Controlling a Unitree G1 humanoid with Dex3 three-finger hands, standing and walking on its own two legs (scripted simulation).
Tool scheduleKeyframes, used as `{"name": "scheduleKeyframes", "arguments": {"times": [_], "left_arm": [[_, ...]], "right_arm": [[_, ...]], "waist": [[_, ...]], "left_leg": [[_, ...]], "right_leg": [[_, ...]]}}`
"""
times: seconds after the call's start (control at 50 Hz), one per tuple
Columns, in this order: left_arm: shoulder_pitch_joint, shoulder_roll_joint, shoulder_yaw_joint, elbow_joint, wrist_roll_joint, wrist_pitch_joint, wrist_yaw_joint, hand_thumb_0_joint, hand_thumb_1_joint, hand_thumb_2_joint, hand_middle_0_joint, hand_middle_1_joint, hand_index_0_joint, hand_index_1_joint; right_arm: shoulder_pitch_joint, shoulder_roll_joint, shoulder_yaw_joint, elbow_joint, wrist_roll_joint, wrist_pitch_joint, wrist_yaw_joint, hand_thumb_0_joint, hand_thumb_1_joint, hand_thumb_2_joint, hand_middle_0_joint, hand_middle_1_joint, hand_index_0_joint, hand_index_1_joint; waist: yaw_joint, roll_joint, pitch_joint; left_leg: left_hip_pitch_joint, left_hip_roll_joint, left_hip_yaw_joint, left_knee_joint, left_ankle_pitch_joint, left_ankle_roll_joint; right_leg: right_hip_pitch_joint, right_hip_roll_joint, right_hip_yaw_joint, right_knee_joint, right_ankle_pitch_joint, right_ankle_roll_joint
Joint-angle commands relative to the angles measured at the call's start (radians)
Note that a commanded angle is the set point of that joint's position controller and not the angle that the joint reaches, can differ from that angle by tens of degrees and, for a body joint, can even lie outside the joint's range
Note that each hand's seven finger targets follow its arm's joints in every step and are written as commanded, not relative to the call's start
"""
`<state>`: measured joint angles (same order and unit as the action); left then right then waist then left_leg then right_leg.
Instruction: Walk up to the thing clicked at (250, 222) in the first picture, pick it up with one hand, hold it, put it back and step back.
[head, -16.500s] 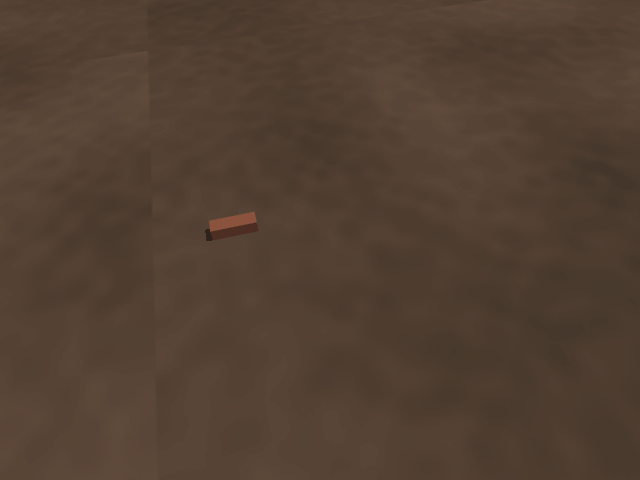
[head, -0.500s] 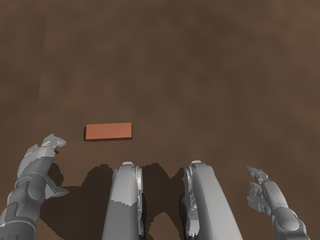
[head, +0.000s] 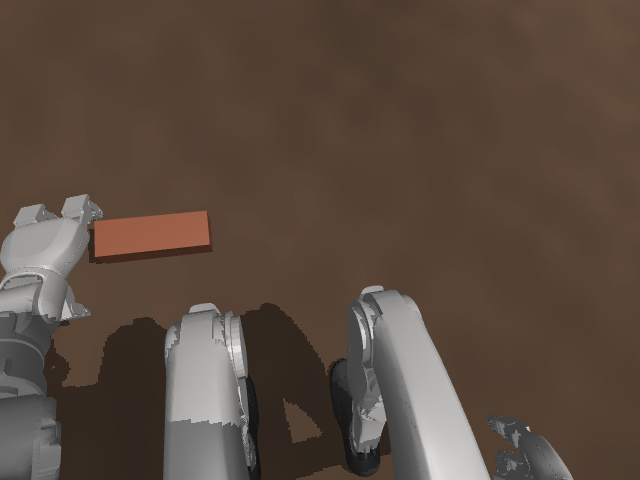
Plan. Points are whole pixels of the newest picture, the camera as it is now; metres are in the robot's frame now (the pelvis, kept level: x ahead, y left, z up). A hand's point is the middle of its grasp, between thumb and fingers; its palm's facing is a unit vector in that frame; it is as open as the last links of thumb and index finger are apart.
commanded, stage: rise first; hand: left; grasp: from above
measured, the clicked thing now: (156, 237) +0.49 +0.26 -0.36
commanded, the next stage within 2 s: none
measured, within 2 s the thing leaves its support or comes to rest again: neither
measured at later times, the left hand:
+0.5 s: hand (95, 253) +0.43 +0.31 -0.21, palm faces -0.44 -0.07 -0.89, open 14.2 cm
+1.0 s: hand (106, 248) +0.44 +0.30 -0.24, palm faces -0.45 -0.07 -0.89, open 14.2 cm
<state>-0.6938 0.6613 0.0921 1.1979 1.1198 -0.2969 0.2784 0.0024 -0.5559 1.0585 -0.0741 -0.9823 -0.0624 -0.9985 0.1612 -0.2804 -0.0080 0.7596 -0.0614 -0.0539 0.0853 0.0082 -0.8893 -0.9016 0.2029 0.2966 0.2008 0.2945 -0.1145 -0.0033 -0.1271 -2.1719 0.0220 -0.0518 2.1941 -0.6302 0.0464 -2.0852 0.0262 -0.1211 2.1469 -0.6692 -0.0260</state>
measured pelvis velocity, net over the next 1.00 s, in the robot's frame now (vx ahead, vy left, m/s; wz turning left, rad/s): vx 0.01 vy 0.00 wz -0.06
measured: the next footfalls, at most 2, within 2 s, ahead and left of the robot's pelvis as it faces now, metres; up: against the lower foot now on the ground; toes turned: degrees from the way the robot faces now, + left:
none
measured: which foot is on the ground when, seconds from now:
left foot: down 0.00-1.00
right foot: down 0.00-1.00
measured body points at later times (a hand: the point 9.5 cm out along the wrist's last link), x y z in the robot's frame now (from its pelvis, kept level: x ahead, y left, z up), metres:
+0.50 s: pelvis +0.01 +0.00 -0.04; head +0.25 +0.06 +0.34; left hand +0.44 +0.31 -0.16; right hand +0.10 -0.27 -0.16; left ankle +0.10 +0.11 -0.36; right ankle +0.10 -0.11 -0.36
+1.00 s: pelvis +0.01 +0.00 -0.05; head +0.26 +0.06 +0.32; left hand +0.46 +0.30 -0.18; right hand +0.08 -0.28 -0.16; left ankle +0.10 +0.11 -0.36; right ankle +0.10 -0.11 -0.36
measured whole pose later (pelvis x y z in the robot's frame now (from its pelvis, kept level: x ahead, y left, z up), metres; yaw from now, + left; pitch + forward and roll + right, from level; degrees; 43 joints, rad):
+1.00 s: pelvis +0.01 +0.00 -0.05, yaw -3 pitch +34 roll -8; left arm -0.83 0.75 0.12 1.36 1.25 -0.28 0.43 0.00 -0.55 1.01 -0.08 -1.01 -0.08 -1.01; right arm 0.12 -0.27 0.05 0.76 -0.14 -0.05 0.13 0.00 -0.91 -0.91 0.20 0.30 0.20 0.29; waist -0.18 -0.04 -0.04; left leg -2.31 0.05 -0.09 2.38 -0.69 0.05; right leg -2.22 0.05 -0.16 2.31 -0.70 -0.03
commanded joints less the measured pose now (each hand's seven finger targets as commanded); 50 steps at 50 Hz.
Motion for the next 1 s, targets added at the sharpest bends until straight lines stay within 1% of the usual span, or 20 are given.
{"name": "scheduleKeyframes", "arguments": {"times": [0.0, 0.02, 0.06, 0.08, 0.18, 0.24, 0.26, 0.28, 0.32, 0.48, 0.54, 0.56, 0.7, 0.76, 0.78, 0.8, 0.82, 0.84, 0.88, 0.98], "left_arm": [[-0.259, 0.271, 0.047, -0.060, 0.041, -0.013, 0.072, 0.000, -0.586, 1.056, -0.076, -0.943, -0.055, -0.964], [-0.314, 0.283, 0.048, -0.103, 0.045, -0.022, 0.081, 0.000, -0.589, 1.053, -0.071, -0.957, -0.053, -0.975], [-0.314, 0.309, 0.060, -0.078, 0.069, -0.021, 0.096, 0.000, -0.578, 1.040, -0.063, -0.974, -0.053, -0.984], [-0.301, 0.288, 0.048, -0.049, 0.075, -0.019, 0.101, 0.000, -0.579, 1.041, -0.074, -0.960, -0.059, -0.975], [-0.383, 0.295, 0.042, -0.070, 0.109, -0.027, 0.134, 0.000, -0.569, 1.024, -0.069, -0.977, -0.062, -0.983], [-0.353, 0.285, 0.038, -0.010, 0.126, -0.024, 0.148, 0.000, -0.564, 1.017, -0.076, -0.976, -0.069, -0.982], [-0.340, 0.285, 0.039, -0.004, 0.129, -0.024, 0.154, 0.000, -0.572, 1.025, -0.079, -0.972, -0.068, -0.982], [-0.350, 0.297, 0.047, -0.002, 0.134, -0.025, 0.160, 0.000, -0.566, 1.022, -0.085, -0.965, -0.074, -0.975], [-0.383, 0.328, 0.062, -0.023, 0.139, -0.026, 0.170, 0.000, -0.559, 1.009, -0.069, -1.004, -0.070, -1.002], [-0.384, 0.337, 0.079, 0.005, 0.136, -0.002, 0.198, 0.000, -0.562, 1.009, -0.068, -1.008, -0.069, -1.006], [-0.382, 0.339, 0.079, 0.007, 0.132, 0.011, 0.197, 0.000, -0.563, 1.010, -0.066, -1.012, -0.067, -1.010], [-0.373, 0.335, 0.074, 0.010, 0.127, 0.015, 0.192, 0.000, -0.570, 1.015, -0.061, -1.020, -0.062, -1.018], [-0.383, 0.333, 0.058, 0.010, 0.114, 0.023, 0.174, 0.000, -0.572, 1.018, -0.065, -1.005, -0.063, -1.006], [-0.371, 0.362, 0.083, -0.002, 0.110, 0.015, 0.174, 0.000, -0.563, 1.009, -0.064, -1.013, -0.067, -1.009], [-0.352, 0.344, 0.079, 0.014, 0.108, 0.017, 0.175, 0.000, -0.566, 1.016, -0.062, -1.012, -0.064, -1.009], [-0.376, 0.359, 0.081, -0.014, 0.111, 0.012, 0.177, 0.000, -0.570, 1.016, -0.061, -1.009, -0.061, -1.008], [-0.335, 0.325, 0.065, 0.047, 0.111, 0.017, 0.174, 0.000, -0.574, 1.020, -0.060, -1.015, -0.060, -1.014], [-0.371, 0.334, 0.051, 0.024, 0.112, 0.013, 0.172, 0.000, -0.568, 1.016, -0.061, -1.016, -0.062, -1.014], [-0.371, 0.369, 0.083, 0.044, 0.115, 0.013, 0.179, 0.000, -0.560, 1.008, -0.062, -1.015, -0.066, -1.010], [-0.402, 0.359, 0.065, 0.036, 0.118, 0.010, 0.191, 0.000, -0.560, 1.011, -0.059, -1.022, -0.063, -1.017]], "right_arm": [[0.121, -0.206, -0.064, -0.038, -0.013, -0.007, -0.004, 0.000, -0.908, -0.905, 0.199, 0.300, 0.200, 0.300], [0.121, -0.204, -0.065, -0.036, -0.016, -0.006, -0.003, 0.000, -0.910, -0.906, 0.199, 0.300, 0.200, 0.300], [0.128, -0.211, -0.067, -0.026, -0.024, -0.001, 0.000, 0.000, -0.911, -0.905, 0.199, 0.300, 0.200, 0.300], [0.129, -0.210, -0.065, -0.024, -0.028, 0.001, 0.002, 0.000, -0.911, -0.906, 0.199, 0.300, 0.200, 0.300], [0.128, -0.211, -0.066, -0.015, -0.044, 0.008, 0.010, 0.000, -0.914, -0.906, 0.199, 0.300, 0.200, 0.300], [0.132, -0.210, -0.062, -0.011, -0.053, 0.010, 0.015, 0.000, -0.914, -0.906, 0.199, 0.300, 0.200, 0.300], [0.128, -0.205, -0.058, -0.012, -0.054, 0.010, 0.015, 0.000, -0.916, -0.907, 0.199, 0.300, 0.200, 0.300], [0.132, -0.208, -0.056, -0.007, -0.059, 0.010, 0.016, 0.000, -0.915, -0.907, 0.199, 0.300, 0.200, 0.300], [0.127, -0.208, -0.056, -0.008, -0.063, 0.011, 0.017, 0.000, -0.918, -0.907, 0.199, 0.300, 0.200, 0.300], [0.126, -0.202, -0.046, -0.010, -0.075, 0.006, 0.020, 0.000, -0.917, -0.907, 0.199, 0.300, 0.200, 0.300], [0.132, -0.202, -0.041, -0.005, -0.078, 0.004, 0.022, 0.000, -0.916, -0.907, 0.199, 0.300, 0.200, 0.300], [0.127, -0.201, -0.042, -0.006, -0.076, 0.004, 0.020, 0.000, -0.917, -0.907, 0.199, 0.300, 0.200, 0.300], [0.144, -0.216, -0.037, -0.005, -0.076, -0.001, 0.024, 0.000, -0.915, -0.906, 0.199, 0.300, 0.200, 0.300], [0.148, -0.216, -0.030, -0.008, -0.075, 0.001, 0.026, 0.000, -0.914, -0.906, 0.199, 0.300, 0.200, 0.300], [0.150, -0.217, -0.028, -0.010, -0.076, 0.001, 0.026, 0.000, -0.913, -0.905, 0.199, 0.300, 0.200, 0.300], [0.160, -0.217, -0.027, -0.004, -0.078, 0.000, 0.028, 0.000, -0.914, -0.906, 0.199, 0.300, 0.199, 0.300], [0.149, -0.221, -0.025, -0.012, -0.076, -0.001, 0.029, 0.000, -0.914, -0.906, 0.199, 0.300, 0.200, 0.300], [0.140, -0.216, -0.019, -0.015, -0.074, 0.001, 0.029, 0.000, -0.913, -0.906, 0.199, 0.300, 0.200, 0.300], [0.148, -0.226, -0.020, -0.015, -0.075, 0.002, 0.026, 0.000, -0.913, -0.906, 0.199, 0.300, 0.200, 0.300], [0.144, -0.227, -0.015, -0.014, -0.077, -0.006, 0.027, 0.000, -0.911, -0.905, 0.199, 0.300, 0.200, 0.300]], "waist": [[0.013, 0.199, -0.589], [0.014, 0.223, -0.610], [0.019, 0.235, -0.641], [0.012, 0.226, -0.625], [-0.006, 0.253, -0.651], [-0.022, 0.208, -0.624], [-0.015, 0.191, -0.618], [-0.024, 0.194, -0.621], [-0.015, 0.211, -0.641], [-0.022, 0.226, -0.643], [-0.028, 0.234, -0.637], [-0.019, 0.235, -0.638], [-0.047, 0.241, -0.602], [-0.034, 0.239, -0.610], [-0.036, 0.239, -0.618], [-0.044, 0.240, -0.616], [-0.042, 0.233, -0.597], [-0.051, 0.235, -0.602], [-0.042, 0.233, -0.591], [-0.058, 0.264, -0.568]], "left_leg": [[0.534, -0.026, -0.024, -0.242, 0.068, -0.021], [0.534, -0.026, -0.017, -0.229, 0.074, -0.020], [0.559, -0.023, -0.022, -0.214, 0.102, -0.023], [0.549, -0.022, -0.023, -0.209, 0.105, -0.023], [0.548, -0.016, -0.034, -0.177, 0.117, -0.022], [0.518, -0.015, -0.032, -0.154, 0.129, -0.015], [0.509, -0.016, -0.027, -0.147, 0.133, -0.012], [0.506, -0.015, -0.026, -0.134, 0.143, -0.011], [0.493, -0.014, -0.015, -0.119, 0.146, -0.008], [0.468, -0.007, -0.016, -0.097, 0.138, -0.007], [0.466, -0.006, -0.018, -0.087, 0.149, -0.006], [0.469, -0.005, -0.014, -0.084, 0.153, -0.006], [0.453, 0.001, -0.035, -0.075, 0.147, -0.009], [0.433, -0.001, -0.029, -0.070, 0.143, -0.008], [0.444, 0.000, -0.030, -0.068, 0.159, -0.010], [0.441, 0.001, -0.027, -0.057, 0.178, -0.009], [0.440, 0.000, -0.031, -0.062, 0.162, -0.010], [0.418, -0.002, -0.024, -0.054, 0.158, -0.006], [0.413, 0.000, -0.029, -0.056, 0.138, -0.007], [0.406, 0.002, -0.027, -0.052, 0.106, -0.010]], "right_leg": [[0.174, 0.025, 0.000, -0.209, 0.101, -0.026], [0.174, 0.026, 0.000, -0.205, 0.108, -0.025], [0.174, 0.027, -0.003, -0.188, 0.129, -0.024], [0.165, 0.027, -0.004, -0.181, 0.133, -0.025], [0.141, 0.029, -0.014, -0.147, 0.147, -0.021], [0.150, 0.033, -0.016, -0.147, 0.163, -0.017], [0.159, 0.036, -0.013, -0.155, 0.170, -0.016], [0.160, 0.035, -0.013, -0.147, 0.177, -0.014], [0.177, 0.040, -0.009, -0.144, 0.187, -0.014], [0.171, 0.047, -0.014, -0.123, 0.187, -0.016], [0.173, 0.047, -0.014, -0.116, 0.199, -0.015], [0.172, 0.049, -0.011, -0.120, 0.203, -0.015], [0.148, 0.046, -0.023, -0.093, 0.205, -0.015], [0.172, 0.049, -0.024, -0.092, 0.205, -0.015], [0.179, 0.050, -0.025, -0.089, 0.218, -0.014], [0.187, 0.051, -0.026, -0.086, 0.239, -0.013], [0.165, 0.050, -0.025, -0.082, 0.220, -0.015], [0.176, 0.057, -0.026, -0.088, 0.223, -0.014], [0.162, 0.054, -0.028, -0.083, 0.203, -0.016], [0.140, 0.055, -0.033, -0.075, 0.179, -0.019]]}}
